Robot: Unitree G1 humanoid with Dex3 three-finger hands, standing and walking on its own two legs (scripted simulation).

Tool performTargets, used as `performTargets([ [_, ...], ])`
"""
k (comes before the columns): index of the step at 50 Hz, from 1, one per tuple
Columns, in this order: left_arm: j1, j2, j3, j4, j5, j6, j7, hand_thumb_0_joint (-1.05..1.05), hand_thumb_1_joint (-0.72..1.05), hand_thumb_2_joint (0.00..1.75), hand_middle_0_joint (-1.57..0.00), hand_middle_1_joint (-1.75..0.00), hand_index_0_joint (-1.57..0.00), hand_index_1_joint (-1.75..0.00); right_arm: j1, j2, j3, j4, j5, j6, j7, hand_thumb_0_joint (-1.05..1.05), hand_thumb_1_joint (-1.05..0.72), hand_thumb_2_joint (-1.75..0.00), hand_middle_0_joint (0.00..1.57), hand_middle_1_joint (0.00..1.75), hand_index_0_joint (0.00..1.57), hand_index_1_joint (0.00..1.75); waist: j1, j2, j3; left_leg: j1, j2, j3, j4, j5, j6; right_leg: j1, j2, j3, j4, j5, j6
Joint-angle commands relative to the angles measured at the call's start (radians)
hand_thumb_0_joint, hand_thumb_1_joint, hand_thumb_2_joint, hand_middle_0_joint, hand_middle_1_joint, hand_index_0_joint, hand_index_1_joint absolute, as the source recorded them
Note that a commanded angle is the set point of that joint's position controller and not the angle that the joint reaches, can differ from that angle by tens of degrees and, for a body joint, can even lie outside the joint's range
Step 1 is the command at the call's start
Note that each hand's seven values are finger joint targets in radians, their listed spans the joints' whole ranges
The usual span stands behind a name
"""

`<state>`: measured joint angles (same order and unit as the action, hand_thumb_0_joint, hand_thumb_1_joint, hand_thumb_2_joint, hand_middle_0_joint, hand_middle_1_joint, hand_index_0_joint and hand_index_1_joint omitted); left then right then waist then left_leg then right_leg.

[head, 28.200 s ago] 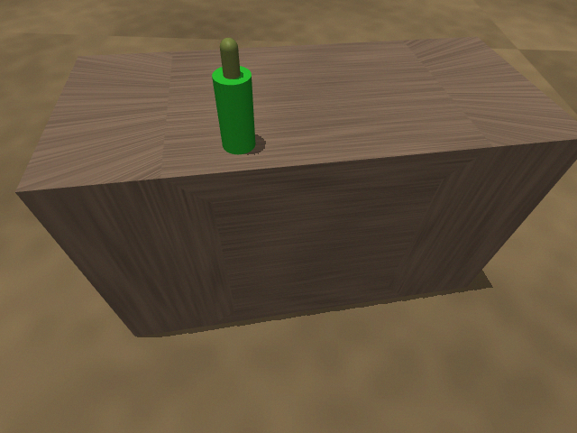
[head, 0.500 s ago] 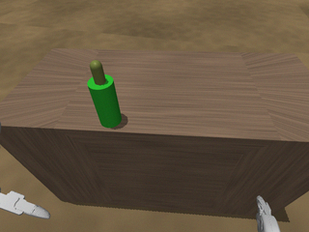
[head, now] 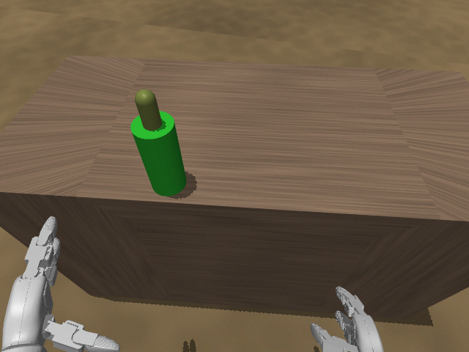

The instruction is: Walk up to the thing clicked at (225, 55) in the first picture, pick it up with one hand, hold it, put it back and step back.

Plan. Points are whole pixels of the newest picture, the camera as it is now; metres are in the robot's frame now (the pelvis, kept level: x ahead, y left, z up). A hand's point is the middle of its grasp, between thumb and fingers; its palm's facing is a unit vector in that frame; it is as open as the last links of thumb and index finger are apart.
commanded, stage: home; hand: left
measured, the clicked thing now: (158, 144) +0.44 +0.17 +0.10
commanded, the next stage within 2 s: none
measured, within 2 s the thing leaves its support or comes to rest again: neither
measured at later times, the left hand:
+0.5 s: hand (148, 305) +0.21 +0.18 -0.10, palm faces +0.09 -0.97 -0.23, open 17.4 cm
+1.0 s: hand out of the picture +0.13 +0.23 -0.13, palm faces -0.04 -0.93 -0.38, open 17.6 cm
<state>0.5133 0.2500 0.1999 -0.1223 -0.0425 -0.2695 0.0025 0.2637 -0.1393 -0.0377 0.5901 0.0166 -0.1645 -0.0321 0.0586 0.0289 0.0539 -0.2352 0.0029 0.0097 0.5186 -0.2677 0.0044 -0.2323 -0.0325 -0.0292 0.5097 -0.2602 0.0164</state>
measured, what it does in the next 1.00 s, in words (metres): stands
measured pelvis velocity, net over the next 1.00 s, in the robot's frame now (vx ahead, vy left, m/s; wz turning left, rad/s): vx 0.01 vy -0.01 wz -0.01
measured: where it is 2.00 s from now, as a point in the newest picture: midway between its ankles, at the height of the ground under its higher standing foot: outside the picture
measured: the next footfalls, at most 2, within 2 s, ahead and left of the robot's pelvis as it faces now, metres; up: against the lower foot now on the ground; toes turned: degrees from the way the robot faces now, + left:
none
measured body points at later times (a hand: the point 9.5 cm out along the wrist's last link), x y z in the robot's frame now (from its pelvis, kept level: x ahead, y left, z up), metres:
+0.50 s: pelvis +0.03 +0.00 +0.00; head +0.07 +0.00 +0.45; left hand +0.20 +0.23 -0.08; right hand +0.17 -0.25 -0.11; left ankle +0.01 +0.12 -0.74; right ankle +0.01 -0.13 -0.74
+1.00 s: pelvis +0.01 -0.01 +0.00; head +0.01 -0.02 +0.45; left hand +0.13 +0.28 -0.10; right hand +0.13 -0.29 -0.12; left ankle +0.01 +0.12 -0.74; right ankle +0.01 -0.13 -0.74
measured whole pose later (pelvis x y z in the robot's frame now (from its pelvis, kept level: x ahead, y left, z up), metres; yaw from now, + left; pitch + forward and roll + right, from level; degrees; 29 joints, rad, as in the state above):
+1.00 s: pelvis +0.01 -0.01 +0.00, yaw -1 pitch -1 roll +0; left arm 0.22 0.33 0.00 0.82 0.04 -0.03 0.02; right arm 0.20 -0.32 -0.02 0.84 -0.03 0.00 0.00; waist 0.00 0.01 -0.01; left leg -0.19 0.01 0.02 0.50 -0.28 -0.01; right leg -0.21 -0.02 -0.02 0.52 -0.29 0.00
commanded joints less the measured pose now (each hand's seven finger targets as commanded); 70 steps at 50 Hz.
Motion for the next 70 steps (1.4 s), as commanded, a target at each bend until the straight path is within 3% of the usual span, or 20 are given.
performTargets([
  [1, -0.043, 0.130, 0.031, -0.113, 0.003, -0.029, 0.035, 0.00, -0.54, 0.07, -0.05, -0.06, -0.05, -0.06, -0.108, -0.219, -0.112, -0.129, -0.005, -0.054, -0.031, 0.00, -0.88, -0.90, 0.20, 0.30, 0.20, 0.30, -0.044, -0.012, -0.129, 0.072, 0.009, -0.011, -0.099, 0.202, 0.003, 0.022, 0.043, -0.045, -0.063, 0.167, -0.027],
  [4, -0.044, 0.022, -0.084, 0.079, 0.015, 0.000, 0.029, 0.00, -0.57, 0.05, -0.05, -0.06, -0.05, -0.05, -0.185, -0.106, -0.003, -0.136, 0.001, -0.045, -0.026, 0.00, -0.90, -0.90, 0.20, 0.30, 0.20, 0.30, -0.034, -0.081, -0.082, 0.029, 0.012, -0.013, -0.093, 0.195, 0.007, 0.008, 0.037, -0.047, -0.071, 0.149, -0.024],
  [8, -0.160, 0.035, -0.126, 0.125, 0.026, 0.010, 0.024, 0.00, -0.50, 0.09, -0.05, -0.07, -0.06, -0.07, -0.125, -0.073, 0.027, -0.105, 0.000, -0.022, -0.028, 0.00, -0.90, -0.91, 0.20, 0.30, 0.20, 0.30, -0.052, -0.056, -0.148, 0.057, -0.005, 0.008, -0.071, 0.234, 0.015, 0.018, 0.020, -0.036, -0.064, 0.215, -0.020],
  [9, -0.117, 0.037, -0.121, 0.211, 0.027, 0.025, 0.024, 0.00, -0.50, 0.09, -0.05, -0.07, -0.06, -0.06, -0.094, -0.133, -0.017, -0.098, -0.002, -0.019, -0.033, 0.00, -0.90, -0.91, 0.20, 0.30, 0.20, 0.30, -0.063, -0.056, -0.156, 0.066, -0.005, 0.012, -0.063, 0.260, 0.013, 0.015, 0.020, -0.032, -0.055, 0.242, -0.020],
  [10, -0.152, 0.048, -0.120, 0.199, 0.029, 0.031, 0.025, 0.00, -0.50, 0.09, -0.05, -0.07, -0.06, -0.06, -0.069, -0.095, 0.016, -0.072, -0.003, -0.015, -0.032, 0.00, -0.90, -0.90, 0.20, 0.30, 0.20, 0.30, -0.052, -0.004, -0.196, 0.083, -0.006, 0.015, -0.051, 0.331, 0.006, 0.029, 0.018, -0.030, -0.039, 0.306, -0.023],
  [11, -0.153, 0.064, -0.106, 0.259, 0.029, 0.043, 0.027, 0.00, -0.51, 0.09, -0.05, -0.07, -0.06, -0.06, -0.053, -0.119, -0.003, -0.060, -0.004, -0.007, -0.032, 0.00, -0.90, -0.90, 0.20, 0.30, 0.20, 0.30, -0.055, 0.020, -0.212, 0.082, -0.006, 0.017, -0.040, 0.371, 0.001, 0.032, 0.017, -0.028, -0.034, 0.338, -0.025],
  [12, -0.116, 0.073, -0.095, 0.370, 0.028, 0.067, 0.028, 0.00, -0.52, 0.08, -0.05, -0.06, -0.05, -0.06, -0.070, -0.223, -0.073, -0.107, -0.006, -0.003, -0.040, 0.00, -0.90, -0.90, 0.20, 0.30, 0.20, 0.30, -0.069, -0.022, -0.202, 0.076, -0.002, 0.016, -0.036, 0.372, -0.001, 0.027, 0.021, -0.027, -0.036, 0.333, -0.025],
  [13, -0.150, 0.078, -0.098, 0.378, 0.028, 0.078, 0.028, 0.00, -0.52, 0.08, -0.05, -0.06, -0.05, -0.06, -0.076, -0.206, -0.055, -0.101, -0.005, 0.003, -0.037, 0.00, -0.90, -0.90, 0.20, 0.30, 0.20, 0.30, -0.061, 0.007, -0.200, 0.074, -0.002, 0.018, -0.034, 0.391, -0.003, 0.032, 0.018, -0.025, -0.032, 0.348, -0.025],
  [14, -0.277, 0.185, 0.046, 0.212, 0.032, 0.055, 0.068, 0.00, -0.57, 0.05, -0.05, -0.05, -0.05, -0.05, -0.069, -0.199, -0.012, -0.025, -0.016, 0.012, -0.036, 0.00, -0.90, -0.90, 0.20, 0.30, 0.20, 0.30, -0.017, 0.076, -0.257, 0.093, -0.008, 0.014, -0.012, 0.412, -0.008, 0.073, 0.029, -0.021, -0.023, 0.352, -0.028],
  [15, -0.204, 0.104, -0.044, 0.355, 0.038, 0.073, 0.065, 0.00, -0.58, 0.04, -0.05, -0.05, -0.05, -0.05, -0.070, -0.191, -0.008, -0.031, -0.011, 0.019, -0.037, 0.00, -0.90, -0.90, 0.20, 0.30, 0.20, 0.30, -0.048, 0.043, -0.210, 0.083, -0.004, 0.017, -0.015, 0.405, -0.010, 0.057, 0.034, -0.022, -0.025, 0.338, -0.031],
  [19, -0.269, 0.029, -0.134, 0.428, 0.031, 0.108, 0.073, 0.00, -0.53, 0.07, -0.05, -0.06, -0.05, -0.06, -0.085, -0.186, -0.004, -0.047, -0.006, 0.036, -0.041, 0.00, -0.90, -0.90, 0.20, 0.30, 0.20, 0.30, -0.067, 0.049, -0.179, 0.052, -0.004, 0.022, -0.018, 0.372, -0.007, 0.038, 0.031, -0.021, -0.025, 0.338, -0.035],
  [26, -0.291, 0.027, -0.142, 0.467, 0.032, 0.153, 0.090, 0.00, -0.54, 0.06, -0.05, -0.06, -0.05, -0.05, -0.084, -0.195, -0.006, -0.061, -0.003, 0.055, -0.037, 0.00, -0.90, -0.90, 0.20, 0.30, 0.20, 0.30, -0.058, -0.059, -0.241, 0.072, 0.002, 0.018, -0.003, 0.420, 0.001, 0.087, 0.034, -0.025, -0.012, 0.428, -0.021],
  [30, -0.264, 0.009, -0.154, 0.510, 0.032, 0.174, 0.089, 0.00, -0.55, 0.06, -0.05, -0.05, -0.05, -0.05, -0.094, -0.211, -0.016, -0.066, -0.002, 0.077, -0.032, 0.00, -0.90, -0.90, 0.20, 0.30, 0.20, 0.30, -0.049, -0.098, -0.188, 0.043, 0.004, 0.022, -0.025, 0.357, -0.001, 0.063, 0.039, -0.032, -0.024, 0.359, -0.022],
  [38, -0.327, 0.039, -0.137, 0.459, 0.028, 0.185, 0.100, 0.00, -0.54, 0.06, -0.05, -0.05, -0.05, -0.05, -0.099, -0.206, -0.009, -0.076, 0.003, 0.103, -0.032, 0.00, -0.90, -0.90, 0.20, 0.30, 0.20, 0.30, -0.059, -0.022, -0.178, 0.050, -0.003, 0.038, -0.046, 0.282, -0.001, 0.053, 0.035, -0.017, -0.045, 0.292, -0.023],
  [39, -0.275, 0.258, -0.107, 0.677, 0.106, 0.192, 0.076, 0.00, -0.59, 0.04, -0.05, -0.05, -0.05, -0.05, -0.053, -0.342, -0.054, 0.057, -0.077, 0.115, -0.010, 0.00, -0.90, -0.90, 0.20, 0.30, 0.20, 0.30, -0.063, 0.008, -0.204, 0.091, 0.086, -0.039, 0.008, 0.423, 0.013, 0.056, -0.081, 0.074, 0.012, 0.441, -0.063],
  [41, -0.280, 0.245, -0.110, 0.703, 0.105, 0.200, 0.057, 0.00, -0.58, 0.04, -0.05, -0.05, -0.05, -0.05, -0.055, -0.342, -0.050, 0.074, -0.071, 0.127, 0.005, 0.00, -0.90, -0.90, 0.20, 0.30, 0.20, 0.30, -0.060, 0.020, -0.232, 0.109, 0.095, -0.045, -0.005, 0.466, 0.030, 0.072, -0.084, 0.078, 0.021, 0.450, -0.075],
  [49, -0.378, 0.258, -0.160, 0.885, 0.077, 0.203, 0.021, 0.00, -0.61, 0.02, -0.04, -0.04, -0.04, -0.04, -0.112, -0.347, -0.028, 0.194, -0.050, 0.129, 0.039, 0.00, -0.90, -0.90, 0.20, 0.30, 0.20, 0.30, -0.068, -0.039, -0.040, 0.025, 0.099, -0.083, -0.146, 0.117, 0.025, 0.002, -0.075, 0.099, -0.121, 0.098, -0.059],
  [59, -0.393, 0.323, -0.177, 1.074, 0.067, 0.214, 0.013, 0.00, -0.60, 0.03, -0.04, -0.04, -0.04, -0.04, -0.133, -0.399, -0.011, 0.348, -0.041, 0.135, 0.042, 0.00, -0.90, -0.90, 0.20, 0.30, 0.20, 0.30, -0.060, -0.042, -0.086, 0.092, 0.107, -0.099, -0.212, 0.100, 0.024, 0.082, -0.084, 0.118, -0.193, 0.099, -0.052],
  [63, -0.403, 0.345, -0.181, 1.122, 0.065, 0.221, 0.013, 0.00, -0.58, 0.04, -0.05, -0.05, -0.05, -0.05, -0.127, -0.411, -0.004, 0.390, -0.041, 0.141, 0.043, 0.00, -0.90, -0.90, 0.20, 0.30, 0.20, 0.30, -0.060, -0.064, -0.027, 0.085, 0.097, -0.099, -0.225, 0.043, 0.020, 0.027, -0.094, 0.144, -0.249, -0.035, -0.052],
  [70, -0.394, 0.347, -0.179, 1.177, 0.058, 0.228, 0.010, 0.00, -0.57, 0.04, -0.05, -0.05, -0.05, -0.05, -0.116, -0.417, 0.004, 0.433, -0.043, 0.138, 0.039, 0.00, -0.90, -0.90, 0.20, 0.30, 0.20, 0.30, -0.050, -0.027, -0.024, 0.051, 0.105, -0.110, -0.252, 0.017, 0.022, 0.066, -0.089, 0.143, -0.249, -0.018, -0.048],
])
